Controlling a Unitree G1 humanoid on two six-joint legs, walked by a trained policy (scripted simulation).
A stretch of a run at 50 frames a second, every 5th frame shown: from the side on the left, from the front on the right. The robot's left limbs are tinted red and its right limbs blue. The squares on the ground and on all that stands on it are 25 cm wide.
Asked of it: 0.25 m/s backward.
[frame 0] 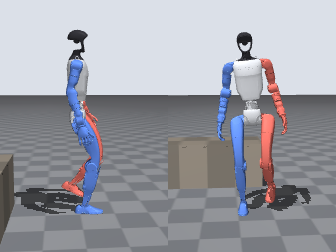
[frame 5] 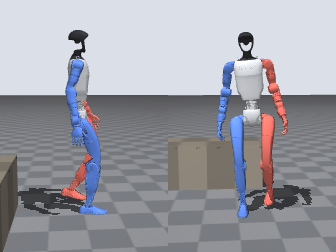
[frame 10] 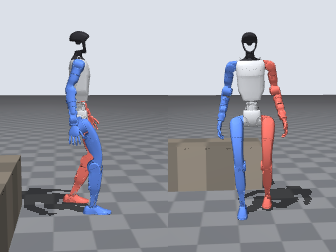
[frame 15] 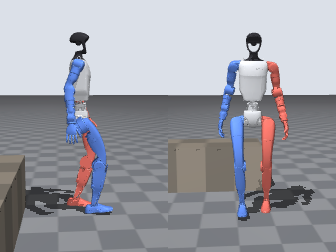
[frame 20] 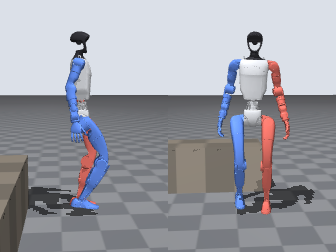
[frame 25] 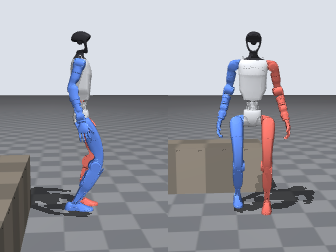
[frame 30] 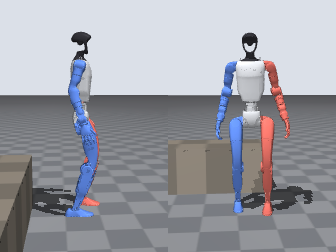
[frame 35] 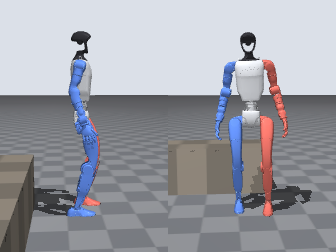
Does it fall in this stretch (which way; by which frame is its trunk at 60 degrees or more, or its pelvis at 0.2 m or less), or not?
no
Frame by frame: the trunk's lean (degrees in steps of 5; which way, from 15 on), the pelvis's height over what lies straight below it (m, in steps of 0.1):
0: 5, 0.8
5: 5, 0.8
10: 0, 0.8
15: 0, 0.8
20: 5, 0.8
25: 0, 0.8
30: 0, 0.8
35: 5, 0.8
